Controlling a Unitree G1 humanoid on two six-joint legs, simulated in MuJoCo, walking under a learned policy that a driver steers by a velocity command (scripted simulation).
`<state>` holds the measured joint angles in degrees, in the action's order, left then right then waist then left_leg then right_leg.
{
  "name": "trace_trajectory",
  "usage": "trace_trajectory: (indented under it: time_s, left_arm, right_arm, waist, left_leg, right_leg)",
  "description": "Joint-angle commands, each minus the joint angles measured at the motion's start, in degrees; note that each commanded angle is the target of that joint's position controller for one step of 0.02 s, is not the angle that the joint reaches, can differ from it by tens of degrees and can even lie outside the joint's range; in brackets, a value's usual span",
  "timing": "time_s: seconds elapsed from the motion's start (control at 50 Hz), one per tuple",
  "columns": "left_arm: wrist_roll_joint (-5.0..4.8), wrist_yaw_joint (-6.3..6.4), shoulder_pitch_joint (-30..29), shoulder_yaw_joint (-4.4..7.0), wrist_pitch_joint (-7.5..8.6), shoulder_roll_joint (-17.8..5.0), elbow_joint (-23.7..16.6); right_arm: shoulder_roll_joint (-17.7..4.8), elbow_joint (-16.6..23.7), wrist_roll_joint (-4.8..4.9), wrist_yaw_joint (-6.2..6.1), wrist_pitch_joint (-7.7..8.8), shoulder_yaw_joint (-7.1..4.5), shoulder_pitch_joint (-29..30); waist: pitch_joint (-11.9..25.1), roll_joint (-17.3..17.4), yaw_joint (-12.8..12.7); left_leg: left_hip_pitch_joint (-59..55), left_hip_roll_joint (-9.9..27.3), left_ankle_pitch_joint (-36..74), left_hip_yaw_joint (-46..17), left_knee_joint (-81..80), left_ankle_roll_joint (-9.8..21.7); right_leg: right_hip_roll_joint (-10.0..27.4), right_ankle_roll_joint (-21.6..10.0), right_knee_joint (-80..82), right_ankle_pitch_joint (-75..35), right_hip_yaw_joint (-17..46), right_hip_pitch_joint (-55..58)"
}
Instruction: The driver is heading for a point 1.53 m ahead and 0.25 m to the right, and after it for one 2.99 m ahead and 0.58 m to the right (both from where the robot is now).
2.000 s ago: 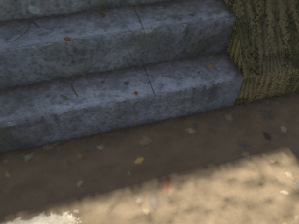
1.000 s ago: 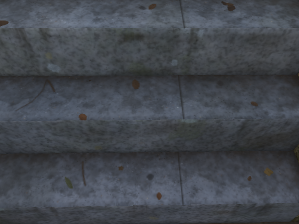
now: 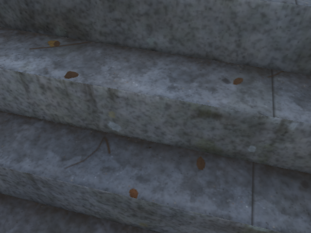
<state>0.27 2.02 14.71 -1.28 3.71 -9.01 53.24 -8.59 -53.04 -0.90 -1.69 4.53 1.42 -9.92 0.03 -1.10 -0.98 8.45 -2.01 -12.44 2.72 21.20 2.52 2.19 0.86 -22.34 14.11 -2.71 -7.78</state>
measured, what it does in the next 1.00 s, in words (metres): stands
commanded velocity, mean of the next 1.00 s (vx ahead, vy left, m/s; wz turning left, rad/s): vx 0.50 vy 0.00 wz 0.01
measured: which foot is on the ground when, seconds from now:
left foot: down 0.00-1.00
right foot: down 0.00-1.00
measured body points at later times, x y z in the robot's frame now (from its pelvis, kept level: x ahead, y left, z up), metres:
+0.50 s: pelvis +0.00 +0.00 +0.01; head +0.00 +0.00 +0.46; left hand +0.08 +0.23 -0.14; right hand +0.12 -0.22 -0.13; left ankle -0.01 +0.09 -0.74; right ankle -0.03 -0.13 -0.74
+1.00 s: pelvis +0.00 -0.01 +0.01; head +0.00 -0.01 +0.46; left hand +0.09 +0.23 -0.13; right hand +0.11 -0.24 -0.13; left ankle -0.01 +0.09 -0.74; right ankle -0.03 -0.13 -0.74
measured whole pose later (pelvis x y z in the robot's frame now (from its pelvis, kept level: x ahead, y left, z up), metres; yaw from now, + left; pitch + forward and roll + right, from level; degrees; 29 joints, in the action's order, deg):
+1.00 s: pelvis +0.00 -0.01 +0.01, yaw +0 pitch +0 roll +0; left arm 0.7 1.8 9.9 -2.2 3.5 -10.8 57.5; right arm -12.1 -54.3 -0.9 -1.3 4.0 3.2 -8.7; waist -0.4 0.5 -0.3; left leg 5.3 -1.3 -8.4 2.0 14.0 1.8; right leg 1.2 0.5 -13.5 9.3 -2.8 -3.8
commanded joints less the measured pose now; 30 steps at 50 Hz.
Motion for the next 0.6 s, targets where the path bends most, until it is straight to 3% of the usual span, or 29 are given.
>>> trace_trajectory:
  time_s: [0.02,0.2,0.6]
  left_arm:
    - [-0.31,0.58,1.67,0.87,0.13,-4.23,-1.6]
    - [0.02,0.59,-0.95,0.62,-0.38,-4.75,-1.0]
    - [0.63,-0.21,-4.45,0.33,0.38,-6.18,0.57]
  right_arm:
    - [-5.67,2.76,0.01,-0.27,0.67,-0.91,0.55]
    - [-6.22,2.56,-0.06,-0.15,0.36,-0.42,2.43]
    - [-7.83,1.19,-0.03,0.3,0.23,0.2,2.37]
  waist:
    - [2.44,3.86,0.16]
    - [1.47,1.43,0.3]
    - [0.25,0.82,0.79]
  left_leg:
    - [-4.52,9.0,25.68,-7.73,-2.4,1.27]
    - [-3.92,8.81,22.09,-7.25,-4.95,0.42]
    - [-2.76,8.45,10.43,-6.73,-9.49,-0.24]
  right_leg:
    - [3.43,-2.76,2.7,-9.29,2.96,-0.11]
    - [4.68,-2.09,5.66,-11.89,3.75,2.29]
    - [5.66,-1.78,10.4,-10.51,4.82,3.18]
